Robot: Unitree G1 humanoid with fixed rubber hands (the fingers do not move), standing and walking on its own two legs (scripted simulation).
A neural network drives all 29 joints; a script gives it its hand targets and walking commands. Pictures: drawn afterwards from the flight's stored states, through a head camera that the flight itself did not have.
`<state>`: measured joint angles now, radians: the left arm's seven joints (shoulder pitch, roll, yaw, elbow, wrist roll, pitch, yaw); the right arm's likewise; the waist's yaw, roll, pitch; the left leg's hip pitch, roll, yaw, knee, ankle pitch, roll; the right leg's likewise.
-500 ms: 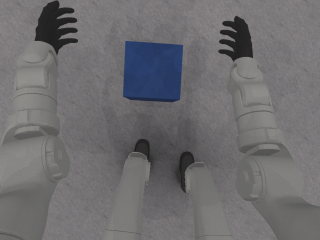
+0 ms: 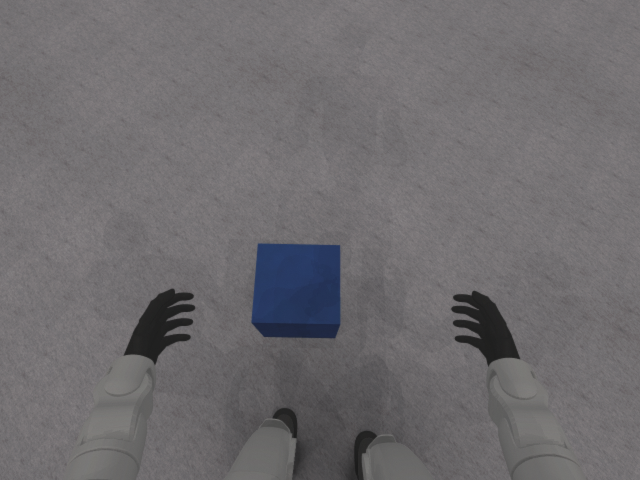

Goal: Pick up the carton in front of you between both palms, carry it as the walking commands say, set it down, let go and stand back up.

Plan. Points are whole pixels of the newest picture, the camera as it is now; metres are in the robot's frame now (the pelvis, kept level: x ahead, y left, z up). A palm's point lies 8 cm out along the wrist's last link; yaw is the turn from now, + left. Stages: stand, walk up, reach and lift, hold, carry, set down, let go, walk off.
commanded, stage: let go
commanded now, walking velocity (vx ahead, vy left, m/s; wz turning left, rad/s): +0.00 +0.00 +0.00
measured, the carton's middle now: (299, 294) +0.46 +0.08 -0.63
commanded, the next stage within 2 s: stand in 0.70 s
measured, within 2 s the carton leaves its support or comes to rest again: neither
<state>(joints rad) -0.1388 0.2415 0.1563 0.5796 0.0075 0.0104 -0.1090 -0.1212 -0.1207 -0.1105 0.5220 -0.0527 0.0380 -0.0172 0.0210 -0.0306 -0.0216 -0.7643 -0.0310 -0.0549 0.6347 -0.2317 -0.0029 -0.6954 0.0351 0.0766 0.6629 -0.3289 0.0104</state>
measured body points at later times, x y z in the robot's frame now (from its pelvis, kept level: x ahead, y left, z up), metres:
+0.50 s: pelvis +0.02 -0.01 +0.03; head +0.04 +0.00 +0.47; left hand +0.20 +0.22 -0.05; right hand +0.19 -0.25 -0.05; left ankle +0.03 +0.12 -0.72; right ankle -0.02 -0.12 -0.72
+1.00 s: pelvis +0.04 +0.01 +0.02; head +0.06 +0.02 +0.47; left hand +0.19 +0.29 -0.08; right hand +0.18 -0.29 -0.06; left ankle +0.03 +0.12 -0.72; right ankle -0.02 -0.12 -0.72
